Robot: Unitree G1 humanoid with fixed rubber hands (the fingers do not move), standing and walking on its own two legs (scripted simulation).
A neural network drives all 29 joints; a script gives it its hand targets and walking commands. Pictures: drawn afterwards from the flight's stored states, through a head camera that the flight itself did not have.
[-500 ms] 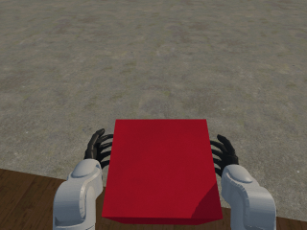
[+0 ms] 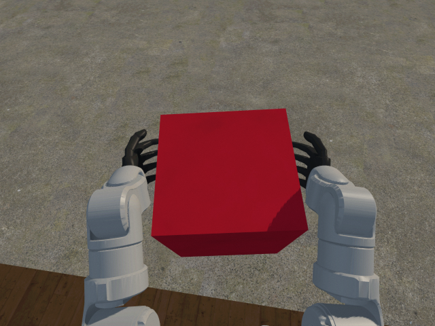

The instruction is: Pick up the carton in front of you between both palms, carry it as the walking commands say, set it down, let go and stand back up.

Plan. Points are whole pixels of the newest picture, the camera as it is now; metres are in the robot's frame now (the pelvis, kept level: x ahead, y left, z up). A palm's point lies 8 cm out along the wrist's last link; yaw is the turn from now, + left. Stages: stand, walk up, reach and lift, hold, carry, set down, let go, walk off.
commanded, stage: carry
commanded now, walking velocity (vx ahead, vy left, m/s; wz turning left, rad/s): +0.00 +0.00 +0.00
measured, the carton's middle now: (226, 193) +0.36 +0.00 +0.02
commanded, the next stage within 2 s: none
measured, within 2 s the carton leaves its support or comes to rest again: neither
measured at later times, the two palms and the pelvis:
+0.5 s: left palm (129, 134) +0.41 +0.17 +0.14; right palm (303, 132) +0.42 -0.13 +0.13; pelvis +0.08 +0.00 +0.02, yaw +1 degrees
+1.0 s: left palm (131, 142) +0.41 +0.17 +0.12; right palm (300, 139) +0.42 -0.13 +0.11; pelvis +0.08 +0.00 +0.00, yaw +2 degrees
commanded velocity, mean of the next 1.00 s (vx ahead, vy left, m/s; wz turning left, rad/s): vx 0.00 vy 0.00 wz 0.00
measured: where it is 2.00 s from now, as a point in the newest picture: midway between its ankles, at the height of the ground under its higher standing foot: outside the picture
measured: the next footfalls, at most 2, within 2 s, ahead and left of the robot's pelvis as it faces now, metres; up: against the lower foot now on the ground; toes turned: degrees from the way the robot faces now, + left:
none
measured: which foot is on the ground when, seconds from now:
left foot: down 0.00-1.00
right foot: down 0.00-1.00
